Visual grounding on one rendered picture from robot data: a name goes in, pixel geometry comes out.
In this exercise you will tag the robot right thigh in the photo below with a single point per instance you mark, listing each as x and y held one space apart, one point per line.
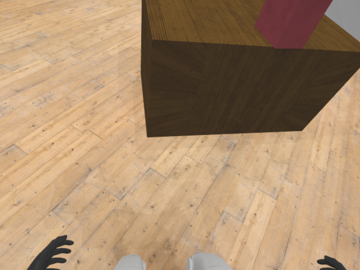
206 261

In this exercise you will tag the robot left thigh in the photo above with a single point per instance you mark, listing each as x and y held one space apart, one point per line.
131 262

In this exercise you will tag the robot thigh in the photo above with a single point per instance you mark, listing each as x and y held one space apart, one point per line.
206 261
131 262

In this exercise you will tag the carton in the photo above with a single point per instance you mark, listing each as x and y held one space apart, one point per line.
288 24

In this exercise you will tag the right robot hand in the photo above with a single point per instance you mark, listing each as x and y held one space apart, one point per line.
330 262

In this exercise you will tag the pedestal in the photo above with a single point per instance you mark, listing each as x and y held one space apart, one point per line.
206 69

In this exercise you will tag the left robot hand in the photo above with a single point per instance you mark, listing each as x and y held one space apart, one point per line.
44 258

